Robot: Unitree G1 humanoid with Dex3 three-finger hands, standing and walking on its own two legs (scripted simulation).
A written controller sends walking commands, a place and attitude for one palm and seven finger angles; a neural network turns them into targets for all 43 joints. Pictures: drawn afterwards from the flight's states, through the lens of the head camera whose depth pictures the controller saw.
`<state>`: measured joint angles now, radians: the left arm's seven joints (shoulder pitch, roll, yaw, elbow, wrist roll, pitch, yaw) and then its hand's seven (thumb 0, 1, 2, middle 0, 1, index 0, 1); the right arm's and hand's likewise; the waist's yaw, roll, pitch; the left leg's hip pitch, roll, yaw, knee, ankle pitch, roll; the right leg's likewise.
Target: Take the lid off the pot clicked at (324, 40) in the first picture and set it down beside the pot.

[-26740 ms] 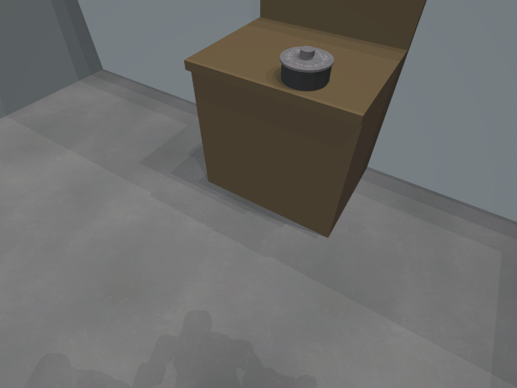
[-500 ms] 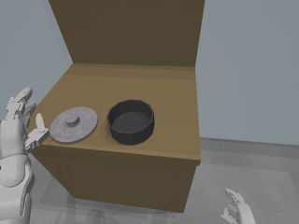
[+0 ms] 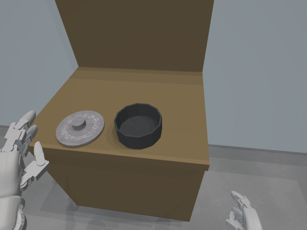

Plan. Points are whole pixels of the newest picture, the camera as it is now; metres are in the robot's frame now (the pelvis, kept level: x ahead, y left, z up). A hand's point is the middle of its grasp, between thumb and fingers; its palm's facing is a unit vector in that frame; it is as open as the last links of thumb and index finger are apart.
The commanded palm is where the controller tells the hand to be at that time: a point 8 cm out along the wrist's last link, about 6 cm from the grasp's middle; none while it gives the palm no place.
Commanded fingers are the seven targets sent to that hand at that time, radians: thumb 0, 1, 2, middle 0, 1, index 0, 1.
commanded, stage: draw the hand back to the body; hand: left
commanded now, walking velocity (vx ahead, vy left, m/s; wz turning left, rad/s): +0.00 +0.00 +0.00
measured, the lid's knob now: (78, 122) +0.48 +0.36 -0.04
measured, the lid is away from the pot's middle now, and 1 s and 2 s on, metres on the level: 0.24 0.24 0.24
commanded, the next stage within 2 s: step back with the hand held close in 0.22 s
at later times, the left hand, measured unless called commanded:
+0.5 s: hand (32, 158) +0.20 +0.27 +0.17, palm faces +0.40 -0.81 -0.43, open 7.4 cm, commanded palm +0.13 +0.30 +0.17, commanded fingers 0.00 0.90 0.90 -0.20 -0.30 -0.20 -0.30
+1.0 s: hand (21, 189) +0.14 +0.26 +0.15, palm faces +0.34 -0.84 -0.41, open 7.4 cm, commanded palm +0.08 +0.31 +0.17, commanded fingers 0.00 0.90 0.90 -0.20 -0.30 -0.20 -0.30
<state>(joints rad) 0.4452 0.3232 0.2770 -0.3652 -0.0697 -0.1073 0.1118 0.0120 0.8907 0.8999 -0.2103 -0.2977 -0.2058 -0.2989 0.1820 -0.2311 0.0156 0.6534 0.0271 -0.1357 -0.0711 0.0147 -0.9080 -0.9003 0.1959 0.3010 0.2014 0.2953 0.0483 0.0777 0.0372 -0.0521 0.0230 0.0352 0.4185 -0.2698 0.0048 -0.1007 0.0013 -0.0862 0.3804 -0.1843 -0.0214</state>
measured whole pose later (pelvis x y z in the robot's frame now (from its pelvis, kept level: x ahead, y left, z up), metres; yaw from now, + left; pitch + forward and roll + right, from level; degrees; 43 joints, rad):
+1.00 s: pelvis -0.05 +0.03 -0.02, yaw +0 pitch -1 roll -1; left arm 0.59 0.36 0.35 -0.60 -0.05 -0.20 0.12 0.01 0.89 0.90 -0.21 -0.30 -0.21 -0.30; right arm 0.20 -0.18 0.01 0.55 0.03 -0.08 -0.05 0.01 -0.91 -0.90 0.20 0.30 0.20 0.30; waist 0.00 0.00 0.04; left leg -0.35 0.00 0.05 0.66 -0.31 0.05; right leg -0.35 -0.04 -0.08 0.59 -0.22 0.02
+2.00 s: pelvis -0.20 +0.03 -0.03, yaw +2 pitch -1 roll -2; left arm 0.53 0.41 0.31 -0.58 -0.03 -0.21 0.09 0.01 0.89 0.90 -0.21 -0.30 -0.21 -0.30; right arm 0.21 -0.20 -0.02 0.61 0.02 -0.11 -0.02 0.01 -0.91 -0.90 0.20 0.30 0.21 0.30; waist -0.03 -0.04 0.01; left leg -0.50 0.01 -0.03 0.78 -0.42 0.02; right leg -0.41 -0.03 -0.04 0.68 -0.24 0.03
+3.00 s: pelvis -0.27 +0.06 -0.02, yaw +3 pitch -2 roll -2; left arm 0.33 0.18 0.03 0.84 0.03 0.09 0.02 0.01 0.92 0.90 -0.20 -0.29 -0.19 -0.30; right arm 0.32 -0.18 -0.03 0.88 -0.03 0.02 0.00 0.01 -0.91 -0.90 0.20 0.30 0.20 0.30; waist -0.03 -0.06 -0.03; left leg -0.37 -0.02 0.02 0.70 -0.30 0.06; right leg -0.22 0.00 -0.08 0.64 -0.40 -0.02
